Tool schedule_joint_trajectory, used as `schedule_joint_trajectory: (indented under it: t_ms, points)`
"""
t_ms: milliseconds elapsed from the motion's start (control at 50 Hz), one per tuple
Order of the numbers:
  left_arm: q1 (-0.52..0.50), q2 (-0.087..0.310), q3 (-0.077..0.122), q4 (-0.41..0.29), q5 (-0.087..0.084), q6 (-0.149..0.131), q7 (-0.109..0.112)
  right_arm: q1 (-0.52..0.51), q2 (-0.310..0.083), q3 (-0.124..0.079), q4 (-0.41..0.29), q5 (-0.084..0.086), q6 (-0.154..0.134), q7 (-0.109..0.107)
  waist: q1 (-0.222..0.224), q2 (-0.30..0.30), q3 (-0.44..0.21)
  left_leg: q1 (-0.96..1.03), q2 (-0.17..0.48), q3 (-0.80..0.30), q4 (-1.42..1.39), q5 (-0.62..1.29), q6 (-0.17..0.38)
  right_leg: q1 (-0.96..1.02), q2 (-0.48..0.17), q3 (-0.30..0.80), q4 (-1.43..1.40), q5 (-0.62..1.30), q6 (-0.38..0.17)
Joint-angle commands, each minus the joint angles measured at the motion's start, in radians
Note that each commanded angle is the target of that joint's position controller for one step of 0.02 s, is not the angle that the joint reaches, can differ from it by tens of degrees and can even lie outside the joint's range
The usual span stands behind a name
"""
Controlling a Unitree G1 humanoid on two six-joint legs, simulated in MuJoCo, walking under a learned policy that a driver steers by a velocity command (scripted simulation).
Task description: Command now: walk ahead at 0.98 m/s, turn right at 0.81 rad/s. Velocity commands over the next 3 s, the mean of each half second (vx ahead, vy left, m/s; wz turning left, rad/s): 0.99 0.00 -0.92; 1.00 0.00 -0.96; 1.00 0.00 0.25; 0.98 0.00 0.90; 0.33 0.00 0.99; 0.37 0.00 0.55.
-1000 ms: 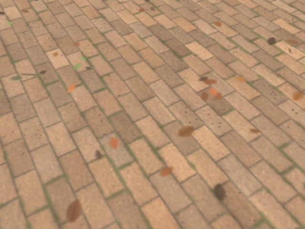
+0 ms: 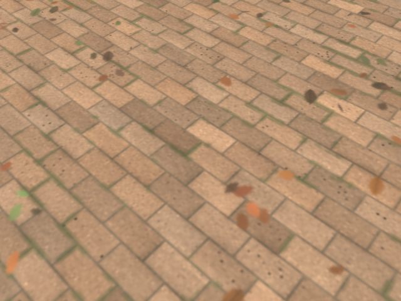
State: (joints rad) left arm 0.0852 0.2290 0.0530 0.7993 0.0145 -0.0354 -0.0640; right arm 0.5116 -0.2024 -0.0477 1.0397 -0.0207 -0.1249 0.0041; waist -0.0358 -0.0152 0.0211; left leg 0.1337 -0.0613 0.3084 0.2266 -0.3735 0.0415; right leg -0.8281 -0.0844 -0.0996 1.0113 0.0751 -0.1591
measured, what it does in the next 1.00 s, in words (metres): walks ahead, turning right: right foot, then left foot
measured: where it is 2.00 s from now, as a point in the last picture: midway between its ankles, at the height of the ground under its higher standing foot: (393, 108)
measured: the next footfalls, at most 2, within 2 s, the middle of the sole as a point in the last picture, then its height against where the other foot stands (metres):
right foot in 0.14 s outside the picture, level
left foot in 0.56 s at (200, 227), level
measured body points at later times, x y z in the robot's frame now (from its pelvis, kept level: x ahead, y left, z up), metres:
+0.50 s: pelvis +0.45 -0.03 +0.00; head +0.49 -0.05 +0.45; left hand +0.53 +0.26 -0.12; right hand +0.64 -0.31 -0.05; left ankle +0.72 +0.06 -0.69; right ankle +0.27 -0.01 -0.73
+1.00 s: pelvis +0.82 -0.23 -0.02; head +0.84 -0.26 +0.42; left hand +1.16 -0.35 -0.06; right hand +0.56 -0.31 -0.15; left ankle +0.75 +0.04 -0.71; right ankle +0.89 -0.39 -0.71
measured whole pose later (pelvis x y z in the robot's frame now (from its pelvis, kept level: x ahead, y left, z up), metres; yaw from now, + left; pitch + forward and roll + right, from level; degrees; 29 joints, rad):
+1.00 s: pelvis +0.82 -0.23 -0.02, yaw -55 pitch +2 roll +2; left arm -0.09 0.28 0.01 0.58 0.04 -0.02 -0.09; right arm 0.54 -0.25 -0.03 0.92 -0.03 -0.08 -0.01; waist -0.08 -0.03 0.05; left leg 0.26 0.05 0.33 0.33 -0.46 -0.08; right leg -0.67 0.03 -0.14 0.74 -0.12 -0.21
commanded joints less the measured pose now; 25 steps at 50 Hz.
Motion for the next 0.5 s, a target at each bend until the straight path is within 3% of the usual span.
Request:
schedule_joint_trajectory:
  t_ms: [20,60,80,100,120,140,160,180,200,220,240,260,300,320,380,440,460,500]
  points:
    - [-0.086,0.006,-0.018,-0.080,0.001,-0.011,-0.013,-0.040,-0.107,0.000,-0.066,0.004,-0.016,-0.029,0.056,0.040,0.150,-0.176,0.238,0.018,-0.086,1.003,-0.069,0.180,0.068,-0.112,-0.208,0.044,-0.029]
    - [-0.037,0.048,-0.010,-0.069,0.000,-0.006,-0.015,-0.030,-0.177,-0.013,-0.076,0.005,-0.004,-0.060,0.101,0.092,0.072,-0.075,0.273,0.032,0.062,1.384,-0.080,0.308,0.140,-0.163,-0.264,0.012,-0.051]
    - [0.047,0.079,0.000,-0.050,-0.003,0.000,-0.010,-0.051,-0.213,-0.023,-0.088,0.004,0.007,-0.073,0.154,0.124,0.021,-0.053,0.296,0.025,0.181,1.517,-0.079,0.401,0.169,-0.166,-0.270,-0.042,-0.064]
    - [0.203,0.123,0.019,-0.012,-0.002,0.006,-0.003,-0.098,-0.242,-0.034,-0.107,-0.001,0.021,-0.078,0.236,0.144,-0.049,-0.074,0.319,0.007,0.374,1.590,-0.066,0.553,0.188,-0.146,-0.267,-0.109,-0.086]
    - [0.418,0.175,0.047,0.050,-0.001,0.011,0.012,-0.170,-0.260,-0.043,-0.138,-0.012,0.036,-0.072,0.331,0.141,-0.134,-0.160,0.333,-0.029,0.645,1.533,-0.044,0.763,0.186,-0.083,-0.295,-0.198,-0.123]
    - [0.530,0.206,0.077,0.091,-0.016,0.009,0.031,-0.234,-0.257,-0.053,-0.156,-0.011,0.050,-0.053,0.386,0.046,-0.157,-0.326,0.234,-0.028,1.069,1.003,-0.021,0.944,0.149,0.019,-0.418,-0.243,-0.178]
    - [0.405,0.230,0.087,0.097,-0.027,0.015,0.045,-0.295,-0.096,-0.013,-0.212,-0.026,0.035,-0.025,0.252,-0.190,-0.033,-0.717,0.047,-0.095,1.417,-0.057,-0.012,0.999,0.058,0.218,-0.351,-0.161,-0.200]
    - [0.334,0.293,0.085,0.056,0.005,0.015,0.037,-0.239,-0.047,0.007,-0.328,-0.005,0.009,-0.018,0.117,-0.163,-0.148,-0.994,0.029,-0.292,1.537,-0.125,-0.039,1.151,-0.077,0.647,-0.473,-0.187,-0.363]
    - [0.342,0.263,0.085,0.040,0.017,0.016,0.047,-0.280,-0.089,0.015,-0.363,-0.010,-0.022,-0.009,0.142,-0.072,-0.166,-1.076,0.060,-0.393,1.445,-0.075,-0.033,1.130,-0.178,0.885,-0.734,-0.541,-0.370]
    - [0.319,0.189,0.070,0.046,0.021,0.011,0.056,-0.296,-0.138,0.007,-0.351,-0.010,-0.032,-0.003,0.098,0.073,-0.038,-1.060,0.114,-0.403,1.321,-0.007,-0.032,0.975,-0.173,0.860,-0.827,-0.635,-0.311]
    - [0.281,0.172,0.062,0.044,0.016,0.001,0.059,-0.310,-0.141,0.006,-0.350,-0.025,-0.024,-0.003,0.046,0.122,0.020,-0.998,0.139,-0.400,1.243,0.015,-0.045,0.829,-0.139,0.794,-0.839,-0.580,-0.270]
    - [0.259,0.173,0.058,0.031,0.009,-0.018,0.065,-0.301,-0.133,0.012,-0.347,-0.046,-0.003,-0.004,0.010,0.136,0.048,-0.933,0.163,-0.406,1.182,0.019,-0.066,0.712,-0.099,0.735,-0.834,-0.482,-0.254]
    - [0.235,0.160,0.045,0.019,-0.005,-0.051,0.070,-0.328,-0.117,0.021,-0.359,-0.061,0.043,0.004,-0.021,0.163,0.085,-0.830,0.208,-0.384,1.032,0.035,-0.108,0.514,-0.012,0.598,-0.852,-0.405,-0.224]
    - [0.235,0.180,0.049,0.012,-0.006,-0.063,0.068,-0.382,-0.112,0.027,-0.385,-0.059,0.052,0.008,-0.010,0.150,0.097,-0.794,0.211,-0.355,0.933,0.087,-0.121,0.454,0.029,0.544,-0.868,-0.332,-0.214]
    - [0.296,0.197,0.059,0.016,-0.011,-0.072,0.056,-0.549,-0.088,0.045,-0.457,-0.027,0.055,0.020,0.060,0.068,0.098,-0.684,0.178,-0.309,0.615,0.342,-0.116,0.434,0.108,0.441,-0.838,-0.068,-0.155]
    - [0.360,0.220,0.073,0.019,-0.020,-0.067,0.043,-0.618,-0.097,0.049,-0.494,-0.006,0.052,0.020,0.130,-0.019,0.040,-0.635,0.112,-0.290,0.432,0.459,-0.082,0.596,0.094,0.456,-0.786,0.123,-0.108]
    - [0.363,0.223,0.075,0.016,-0.020,-0.065,0.044,-0.630,-0.108,0.047,-0.507,-0.003,0.049,0.017,0.135,-0.037,0.033,-0.620,0.101,-0.300,0.379,0.457,-0.074,0.645,0.081,0.468,-0.761,0.160,-0.095]
    - [0.333,0.242,0.080,0.000,-0.017,-0.063,0.052,-0.563,-0.154,0.030,-0.498,-0.004,0.043,0.007,0.095,-0.053,-0.018,-0.479,0.062,-0.317,0.284,0.405,-0.060,0.710,0.072,0.487,-0.656,0.302,-0.050]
